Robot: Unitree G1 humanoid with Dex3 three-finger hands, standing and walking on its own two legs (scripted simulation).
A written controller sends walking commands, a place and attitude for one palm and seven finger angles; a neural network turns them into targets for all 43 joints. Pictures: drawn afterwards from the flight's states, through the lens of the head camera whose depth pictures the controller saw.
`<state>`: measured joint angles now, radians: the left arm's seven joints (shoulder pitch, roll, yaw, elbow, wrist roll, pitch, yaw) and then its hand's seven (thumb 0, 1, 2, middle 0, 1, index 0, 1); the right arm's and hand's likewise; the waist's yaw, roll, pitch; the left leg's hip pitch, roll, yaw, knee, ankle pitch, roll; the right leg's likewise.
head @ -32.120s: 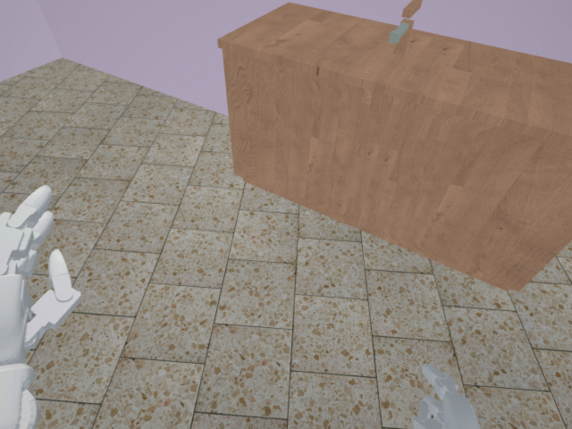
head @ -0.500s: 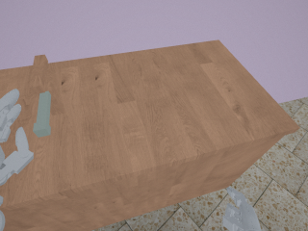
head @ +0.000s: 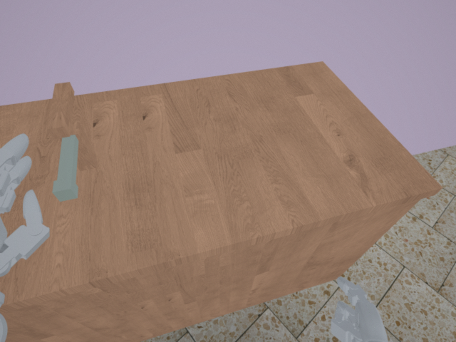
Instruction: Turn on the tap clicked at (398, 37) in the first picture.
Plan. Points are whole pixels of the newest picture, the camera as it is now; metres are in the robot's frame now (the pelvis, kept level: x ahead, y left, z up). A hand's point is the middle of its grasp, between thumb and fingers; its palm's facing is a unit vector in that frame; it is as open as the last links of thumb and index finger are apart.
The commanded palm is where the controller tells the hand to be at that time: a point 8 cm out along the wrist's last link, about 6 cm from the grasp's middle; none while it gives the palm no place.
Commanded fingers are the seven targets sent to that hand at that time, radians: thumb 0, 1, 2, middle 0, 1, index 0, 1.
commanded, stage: shuffle to correct the standing spot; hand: left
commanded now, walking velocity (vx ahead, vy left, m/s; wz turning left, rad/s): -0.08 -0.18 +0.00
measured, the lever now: (65, 189) +0.33 +0.30 +0.08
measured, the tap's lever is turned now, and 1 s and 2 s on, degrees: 0 0 0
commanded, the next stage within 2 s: come to a stop and stand still in 0.08 s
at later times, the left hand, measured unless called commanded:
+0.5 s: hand (38, 237) +0.21 +0.25 +0.16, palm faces +0.23 -0.88 -0.41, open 7.4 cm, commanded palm +0.15 +0.31 +0.18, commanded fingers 0.00 0.90 0.90 -0.20 -0.30 -0.20 -0.30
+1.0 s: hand out of the picture +0.23 +0.32 +0.17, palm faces +0.35 -0.85 -0.38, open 7.4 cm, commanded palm +0.17 +0.36 +0.18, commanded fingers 0.00 0.90 0.90 -0.20 -0.30 -0.20 -0.30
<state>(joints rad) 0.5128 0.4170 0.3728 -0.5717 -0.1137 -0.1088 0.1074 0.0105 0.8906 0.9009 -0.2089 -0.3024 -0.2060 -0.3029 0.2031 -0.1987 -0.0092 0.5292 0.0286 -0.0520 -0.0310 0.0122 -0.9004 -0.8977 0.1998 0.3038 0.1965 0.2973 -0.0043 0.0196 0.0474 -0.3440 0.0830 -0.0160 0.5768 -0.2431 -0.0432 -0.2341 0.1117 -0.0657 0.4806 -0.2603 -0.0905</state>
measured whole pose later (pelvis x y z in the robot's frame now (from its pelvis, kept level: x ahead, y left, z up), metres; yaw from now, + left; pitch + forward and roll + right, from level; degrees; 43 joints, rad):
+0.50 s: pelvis -0.02 +0.03 +0.00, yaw -2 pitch -1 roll -1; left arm 0.47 0.38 0.35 -0.49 -0.07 -0.23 0.04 0.01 0.89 0.90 -0.21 -0.30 -0.20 -0.30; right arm 0.23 -0.23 -0.03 0.56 0.02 -0.17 -0.01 0.01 -0.90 -0.90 0.20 0.30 0.20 0.30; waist -0.01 0.00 0.08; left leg -0.33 0.04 0.06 0.58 -0.23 0.01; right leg -0.27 0.06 0.00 0.55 -0.27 -0.04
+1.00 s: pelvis +0.00 +0.08 +0.01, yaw -1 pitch +0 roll -2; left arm 0.40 0.38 0.36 -0.48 -0.02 -0.22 0.10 0.01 0.89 0.90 -0.21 -0.30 -0.21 -0.30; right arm 0.20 -0.15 0.04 0.56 0.00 -0.16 -0.01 0.01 -0.90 -0.90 0.20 0.30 0.20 0.30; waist 0.02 -0.04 0.06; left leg -0.26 -0.04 0.05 0.45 -0.19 0.08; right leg -0.18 -0.01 0.00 0.40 -0.22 0.03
